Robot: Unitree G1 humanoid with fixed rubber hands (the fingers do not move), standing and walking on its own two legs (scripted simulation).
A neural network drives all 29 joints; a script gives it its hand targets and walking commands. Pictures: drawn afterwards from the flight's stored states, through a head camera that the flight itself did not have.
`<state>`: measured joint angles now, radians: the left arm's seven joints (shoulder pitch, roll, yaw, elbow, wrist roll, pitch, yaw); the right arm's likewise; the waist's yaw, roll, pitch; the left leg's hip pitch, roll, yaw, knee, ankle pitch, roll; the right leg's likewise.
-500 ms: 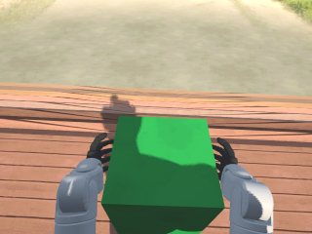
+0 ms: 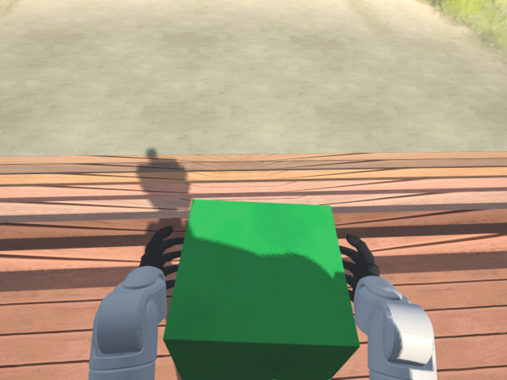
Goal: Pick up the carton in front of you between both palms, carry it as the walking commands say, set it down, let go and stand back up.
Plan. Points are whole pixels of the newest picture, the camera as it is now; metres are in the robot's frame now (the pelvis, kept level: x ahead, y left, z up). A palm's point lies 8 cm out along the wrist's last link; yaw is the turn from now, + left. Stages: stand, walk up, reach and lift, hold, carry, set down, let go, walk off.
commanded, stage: carry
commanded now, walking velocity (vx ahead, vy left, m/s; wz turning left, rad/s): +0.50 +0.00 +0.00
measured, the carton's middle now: (256, 302) +0.26 -0.01 -0.01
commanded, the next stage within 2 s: none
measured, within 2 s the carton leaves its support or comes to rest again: neither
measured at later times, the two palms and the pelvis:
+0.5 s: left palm (183, 103) +0.66 +0.15 +0.09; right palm (315, 99) +0.69 -0.15 +0.08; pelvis +0.32 -0.05 -0.02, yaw +4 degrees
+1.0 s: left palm (209, 46) +1.00 +0.11 +0.06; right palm (309, 51) +0.99 -0.19 +0.06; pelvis +0.62 -0.01 -0.05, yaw +2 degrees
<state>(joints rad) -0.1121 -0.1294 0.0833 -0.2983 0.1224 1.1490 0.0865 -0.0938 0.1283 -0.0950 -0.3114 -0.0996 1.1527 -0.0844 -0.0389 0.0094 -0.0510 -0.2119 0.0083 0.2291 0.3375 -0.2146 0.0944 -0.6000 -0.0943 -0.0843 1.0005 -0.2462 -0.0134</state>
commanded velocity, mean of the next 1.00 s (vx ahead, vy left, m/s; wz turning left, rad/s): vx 0.50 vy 0.00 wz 0.00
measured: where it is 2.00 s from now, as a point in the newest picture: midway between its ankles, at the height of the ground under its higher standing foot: (246, 213)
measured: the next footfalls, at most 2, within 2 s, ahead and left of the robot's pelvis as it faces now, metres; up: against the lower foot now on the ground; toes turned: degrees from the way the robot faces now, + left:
right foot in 0.28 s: +0.39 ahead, -0.09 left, +0.00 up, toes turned -6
left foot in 0.72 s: +0.57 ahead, +0.06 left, +0.00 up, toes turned +4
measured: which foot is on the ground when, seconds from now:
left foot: down 0.00-0.26, up 0.28-0.70, down 0.72-1.00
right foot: up 0.00-0.26, down 0.28-0.74, up 0.76-1.00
